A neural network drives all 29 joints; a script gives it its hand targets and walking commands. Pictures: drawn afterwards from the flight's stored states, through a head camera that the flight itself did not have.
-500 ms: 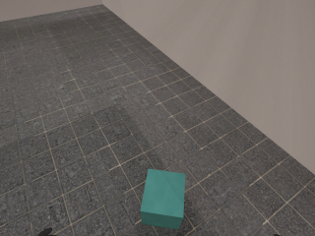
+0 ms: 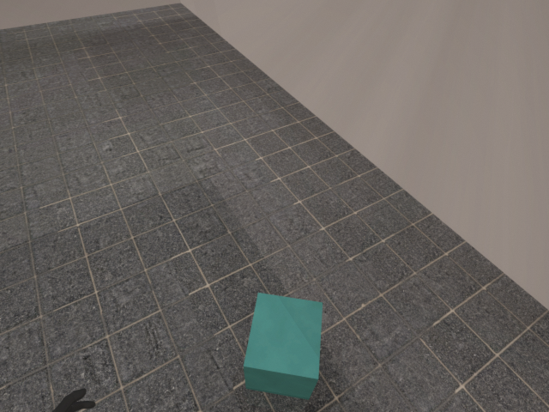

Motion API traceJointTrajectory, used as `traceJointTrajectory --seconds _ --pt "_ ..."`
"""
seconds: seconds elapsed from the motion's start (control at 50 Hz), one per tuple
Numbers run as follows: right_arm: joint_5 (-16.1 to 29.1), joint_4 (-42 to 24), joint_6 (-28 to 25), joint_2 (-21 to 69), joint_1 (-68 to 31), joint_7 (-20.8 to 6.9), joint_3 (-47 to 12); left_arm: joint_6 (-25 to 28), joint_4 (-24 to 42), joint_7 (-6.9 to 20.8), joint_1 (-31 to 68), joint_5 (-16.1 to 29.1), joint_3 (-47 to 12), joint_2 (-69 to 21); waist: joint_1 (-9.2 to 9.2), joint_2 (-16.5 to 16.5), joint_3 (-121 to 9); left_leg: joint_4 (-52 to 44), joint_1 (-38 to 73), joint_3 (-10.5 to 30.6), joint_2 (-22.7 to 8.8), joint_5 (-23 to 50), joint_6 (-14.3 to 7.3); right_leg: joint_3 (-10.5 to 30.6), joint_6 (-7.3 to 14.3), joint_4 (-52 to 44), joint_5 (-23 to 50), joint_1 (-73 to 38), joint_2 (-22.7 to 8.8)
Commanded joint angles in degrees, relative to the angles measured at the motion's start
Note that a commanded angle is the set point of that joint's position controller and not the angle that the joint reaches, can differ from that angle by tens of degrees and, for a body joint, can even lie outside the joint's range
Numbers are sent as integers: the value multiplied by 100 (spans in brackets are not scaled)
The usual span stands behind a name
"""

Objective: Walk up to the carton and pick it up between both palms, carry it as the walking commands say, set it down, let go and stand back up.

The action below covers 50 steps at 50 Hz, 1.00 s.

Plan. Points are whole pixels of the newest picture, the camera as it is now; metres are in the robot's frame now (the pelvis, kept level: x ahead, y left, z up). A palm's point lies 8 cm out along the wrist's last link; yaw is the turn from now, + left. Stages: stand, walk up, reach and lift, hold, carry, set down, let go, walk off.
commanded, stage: walk up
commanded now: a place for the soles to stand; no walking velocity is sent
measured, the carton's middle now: (283, 346) +0.45 -0.03 -0.65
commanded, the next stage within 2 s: reach and lift in 0.32 s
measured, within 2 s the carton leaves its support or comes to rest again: neither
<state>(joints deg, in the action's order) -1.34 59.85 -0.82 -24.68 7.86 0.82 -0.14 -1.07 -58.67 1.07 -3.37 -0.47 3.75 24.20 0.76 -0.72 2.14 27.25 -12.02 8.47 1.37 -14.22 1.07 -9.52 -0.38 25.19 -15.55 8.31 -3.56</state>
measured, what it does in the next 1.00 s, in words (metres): lowers itself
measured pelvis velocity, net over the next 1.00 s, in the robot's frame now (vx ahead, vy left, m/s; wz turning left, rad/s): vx -0.05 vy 0.02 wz -0.16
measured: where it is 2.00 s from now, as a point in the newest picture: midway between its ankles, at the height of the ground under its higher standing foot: outside the picture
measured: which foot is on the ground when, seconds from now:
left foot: down 0.00-1.00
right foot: down 0.00-1.00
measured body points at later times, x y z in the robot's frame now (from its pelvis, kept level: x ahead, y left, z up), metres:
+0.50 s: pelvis -0.02 -0.01 -0.01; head +0.06 -0.01 +0.43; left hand +0.18 +0.28 -0.11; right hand +0.14 -0.32 -0.10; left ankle +0.01 +0.14 -0.74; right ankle -0.02 -0.12 -0.74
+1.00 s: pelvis -0.05 +0.02 -0.05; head +0.11 +0.00 +0.37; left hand +0.27 +0.25 -0.15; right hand +0.23 -0.29 -0.15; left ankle +0.01 +0.14 -0.74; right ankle -0.02 -0.12 -0.74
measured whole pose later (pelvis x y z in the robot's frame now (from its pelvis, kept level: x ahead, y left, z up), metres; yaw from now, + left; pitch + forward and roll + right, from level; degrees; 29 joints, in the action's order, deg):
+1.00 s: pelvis -0.05 +0.02 -0.05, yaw -9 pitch +17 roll +0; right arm -2.9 41.0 14.5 -21.0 -22.1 -4.0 9.1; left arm -15.2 -32.7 -2.1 15.6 1.9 9.1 14.2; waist 3.5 -0.4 3.6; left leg 51.3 -48.4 -0.4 -0.9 -20.1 0.7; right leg 0.4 -1.5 50.2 -18.4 49.1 -1.8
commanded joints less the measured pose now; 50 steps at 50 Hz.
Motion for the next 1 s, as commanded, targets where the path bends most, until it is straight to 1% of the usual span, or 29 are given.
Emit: traceJointTrajectory --seconds 0.0,0.04,0.06,0.1,0.14,0.2,0.22,0.26,0.3,0.32,0.38,0.44,0.48,0.54,0.56,0.6,0.62,0.66,0.68,0.7,0.72,0.74,0.8,0.82,0.86,0.9,0.92,0.96,0.98 --pt "-6 -278 -75 -1043 -304 28 240 94 274 -25 217 -26 185 1088 28 200 -440 -302 -458 215 -476 1428 -356 611 392 -389 290 -655 -522" --pt "39 -294 -78 -1040 -42 13 198 104 268 -32 268 0 254 1033 34 -42 -379 -282 -602 207 -431 1480 -362 711 402 -402 391 -707 -528" --pt "-25 -341 -92 -1065 -91 48 220 107 247 -27 224 11 166 964 46 266 -344 -292 -551 210 -489 1649 -291 630 371 -282 471 -603 -499" --pt "37 -344 -91 -1150 10 30 222 95 289 -18 249 34 184 1021 14 -9 -475 -373 -547 374 -483 1511 -386 607 342 -290 293 -735 -425" --pt "11 -383 -100 -1082 -203 40 193 82 284 -8 176 16 179 963 52 399 -404 -469 -560 486 -560 1343 -449 709 347 -243 100 -632 -434" --pt "5 -424 -96 -1117 -219 41 200 89 283 -12 268 -16 209 1000 58 66 -206 -408 -782 558 -544 1334 -448 766 353 -305 169 -638 -434" --pt "11 -393 -104 -1081 12 53 244 110 345 -20 304 -52 202 1066 -72 231 -616 -324 -446 332 -506 1511 -418 686 385 -265 342 -820 -521" --pt "-10 -381 -98 -1137 -143 61 241 93 261 -9 204 8 177 1014 29 366 -495 -303 -565 388 -459 1410 -385 709 396 -281 189 -579 -491" --pt "4 -357 -77 -1030 -85 44 216 91 236 -25 280 -35 241 1062 -47 28 -217 -216 -659 312 -454 1324 -358 616 408 -490 83 -586 -548" --pt "-131 -2367 331 -278 -1195 -213 771 -203 2246 44 1221 74 181 155 -392 -266 321 -37 -1567 -953 181 -14 111 573 -104 95 353 1204 511" --pt "-182 -2466 950 -266 -562 -330 831 -715 2522 205 365 -44 459 521 -305 48 206 -70 -1779 -1228 166 -305 -36 368 -106 218 123 86 474" --pt "-580 -2317 1411 -624 18 -333 1100 -1116 2986 120 -144 -395 905 664 -161 100 1 4 -1089 -1259 138 145 45 591 -100 170 110 405 403" --pt "-475 -2406 1500 -69 -278 -368 899 -1274 2829 136 -401 -500 1003 457 447 243 -76 129 -932 -1215 196 211 57 770 -52 167 -119 537 290" --pt "-509 -3361 1286 -338 -1017 -421 1057 -1116 2818 146 -438 -547 1199 406 689 271 -962 580 -1069 -1176 202 1196 101 983 -85 741 1197 115 412" --pt "-492 -3826 1206 -332 -1269 -443 894 -984 2804 210 -374 -395 1299 273 838 -477 -1185 698 -1282 -1185 124 1210 20 1080 -181 881 1411 -165 442" --pt "-270 -4215 1061 -295 -2153 -448 824 -835 3408 183 604 -202 1163 272 824 -302 -1275 1069 -1499 -1057 94 1366 82 1090 -196 1285 1361 457 508" --pt "-317 -3850 1146 -382 -2045 -442 793 -910 3185 103 606 -295 1161 340 899 -47 -1324 1189 -1612 -1176 93 1210 153 1082 -175 1390 1160 487 493" --pt "-199 -3586 1300 -464 -2240 -404 793 -1057 3101 39 898 -90 984 96 599 19 -1457 1332 -1767 -1156 67 1202 253 1002 -115 1598 1066 977 491" --pt "-157 -3355 1408 -361 -1873 -383 746 -1161 3078 19 898 73 883 -8 409 -304 -1639 1439 -1895 -1151 80 1470 241 893 -185 1754 1333 1133 536" --pt "-180 -3171 1440 -354 -2096 -349 860 -1189 3300 21 1397 110 867 27 314 -19 -1838 1497 -1769 -1096 84 1256 260 914 -110 1772 1125 1345 558" --pt "-316 -2999 1499 -444 -1886 -339 918 -1214 3066 -19 1154 190 754 -89 33 -255 -1875 1545 -1716 -1107 99 1580 269 827 -143 1890 1462 1337 610" --pt "-304 -2970 1500 -537 -1945 -311 1053 -1214 3201 -32 1232 114 709 -9 67 189 -2138 1703 -1703 -1099 125 1838 297 822 -91 1955 1644 1590 621" --pt "-271 -2534 1385 -421 -1794 -314 1046 -1183 2928 -168 1039 119 746 -144 86 103 -2727 1856 -1457 -1056 176 2755 359 807 -91 2086 2113 2110 671" --pt "-326 -2786 1377 -487 -2052 -291 1086 -1153 2922 -188 1063 140 835 -127 191 -174 -2949 1950 -1611 -1125 210 2763 290 876 -139 2076 2323 1805 701" --pt "-92 -2578 1398 -227 -2534 -321 959 -1226 3009 -213 1733 187 649 -228 221 -2 -2845 1830 -1702 -1034 78 2104 268 791 -121 2155 1679 2277 656" --pt "-213 -2362 1423 -583 -3282 -382 1127 -1249 3369 -295 2416 257 581 -408 23 145 -2381 1770 -2113 -966 -3 1268 354 845 -35 2170 874 2881 663" --pt "-249 -2558 1422 -735 -3782 -417 1251 -1262 3355 -318 2571 62 851 -197 271 280 -2281 1784 -2430 -1047 6 991 330 934 -9 2126 686 2857 599" --pt "-161 -2449 1427 -980 -4296 -510 1450 -1328 3483 -427 3258 321 743 -282 -49 386 -2712 1820 -2179 -919 -64 492 385 761 59 2225 148 3505 612" --pt "-53 -2481 1446 -886 -4529 -529 1337 -1367 3482 -452 3299 347 542 -399 136 588 -2715 1796 -2237 -930 -55 605 421 783 55 2272 203 3453 580"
